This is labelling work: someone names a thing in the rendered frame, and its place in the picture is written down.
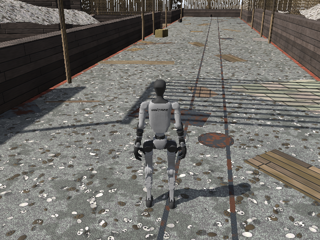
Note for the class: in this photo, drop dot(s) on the robot right thigh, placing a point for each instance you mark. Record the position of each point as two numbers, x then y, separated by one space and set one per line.
171 156

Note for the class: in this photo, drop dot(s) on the robot left forearm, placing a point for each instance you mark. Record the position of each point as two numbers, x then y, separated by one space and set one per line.
139 135

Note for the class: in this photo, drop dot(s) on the robot right hand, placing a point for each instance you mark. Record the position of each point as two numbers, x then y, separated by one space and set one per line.
183 153

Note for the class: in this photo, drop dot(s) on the robot right forearm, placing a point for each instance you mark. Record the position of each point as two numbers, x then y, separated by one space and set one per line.
181 137

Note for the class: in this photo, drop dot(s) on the right robot upper arm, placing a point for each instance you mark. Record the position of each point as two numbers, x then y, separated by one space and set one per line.
177 114

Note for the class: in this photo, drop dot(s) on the left robot upper arm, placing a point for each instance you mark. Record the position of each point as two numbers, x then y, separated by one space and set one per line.
142 114

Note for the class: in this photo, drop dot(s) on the left robot foot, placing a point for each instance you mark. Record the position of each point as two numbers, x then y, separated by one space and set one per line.
149 202

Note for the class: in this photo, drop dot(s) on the robot left hand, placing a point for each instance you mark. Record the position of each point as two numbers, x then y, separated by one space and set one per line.
136 153

